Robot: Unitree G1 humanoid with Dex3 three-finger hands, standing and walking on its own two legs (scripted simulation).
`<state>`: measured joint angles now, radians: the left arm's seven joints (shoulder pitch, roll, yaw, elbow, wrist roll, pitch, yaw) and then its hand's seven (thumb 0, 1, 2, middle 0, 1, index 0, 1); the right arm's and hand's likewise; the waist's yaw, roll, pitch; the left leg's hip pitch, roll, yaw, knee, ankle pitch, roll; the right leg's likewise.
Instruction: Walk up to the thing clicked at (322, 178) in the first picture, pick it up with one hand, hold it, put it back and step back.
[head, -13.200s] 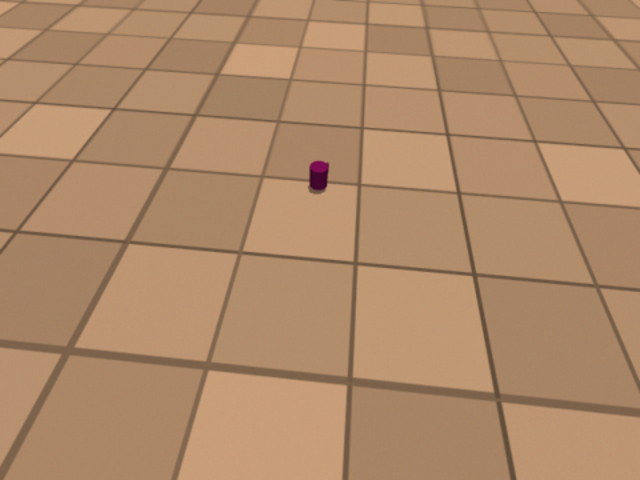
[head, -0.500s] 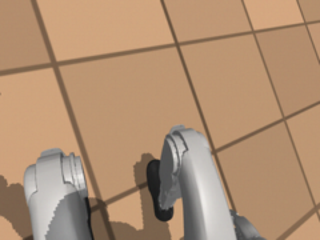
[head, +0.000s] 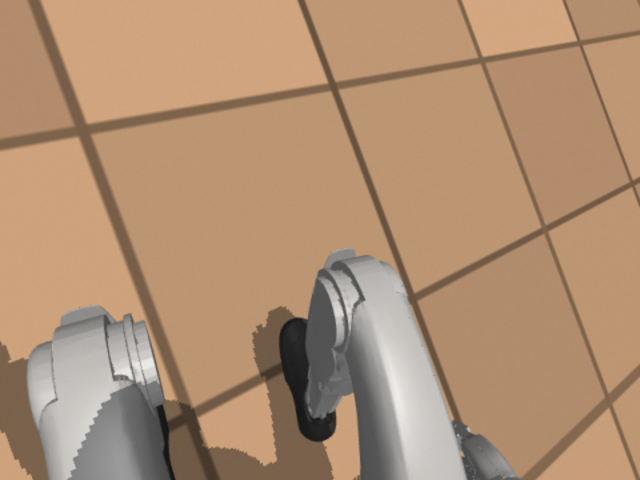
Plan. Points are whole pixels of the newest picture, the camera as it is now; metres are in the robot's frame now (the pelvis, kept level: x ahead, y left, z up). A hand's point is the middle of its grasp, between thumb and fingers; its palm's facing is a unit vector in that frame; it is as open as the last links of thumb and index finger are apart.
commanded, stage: approach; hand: left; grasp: from above
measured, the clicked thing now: out of the picture +0.52 +0.37 -0.27
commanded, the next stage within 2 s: close in in 0.26 s
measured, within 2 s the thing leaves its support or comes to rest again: neither
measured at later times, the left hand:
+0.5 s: hand out of the picture +0.48 +0.39 -0.15, palm faces -0.44 -0.10 -0.89, open 13.9 cm
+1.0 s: hand out of the picture +0.48 +0.37 -0.20, palm faces -0.47 -0.11 -0.88, open 13.3 cm
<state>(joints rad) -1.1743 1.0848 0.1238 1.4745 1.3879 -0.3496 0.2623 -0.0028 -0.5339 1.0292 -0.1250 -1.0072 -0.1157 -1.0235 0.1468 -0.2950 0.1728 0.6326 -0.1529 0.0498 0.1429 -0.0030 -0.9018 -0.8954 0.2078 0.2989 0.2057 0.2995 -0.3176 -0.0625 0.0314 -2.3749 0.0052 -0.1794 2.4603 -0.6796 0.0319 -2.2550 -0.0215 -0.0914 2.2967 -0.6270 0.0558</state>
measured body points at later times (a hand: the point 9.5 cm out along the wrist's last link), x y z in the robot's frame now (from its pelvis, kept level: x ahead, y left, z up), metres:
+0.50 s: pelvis +0.00 +0.00 +0.00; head +0.26 +0.11 +0.35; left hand +0.50 +0.39 -0.10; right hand +0.05 -0.28 -0.07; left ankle +0.07 +0.12 -0.29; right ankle +0.12 -0.14 -0.29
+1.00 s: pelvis +0.00 +0.00 +0.00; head +0.27 +0.13 +0.33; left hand +0.50 +0.37 -0.15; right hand +0.05 -0.27 -0.06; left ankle +0.07 +0.12 -0.29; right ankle +0.12 -0.14 -0.29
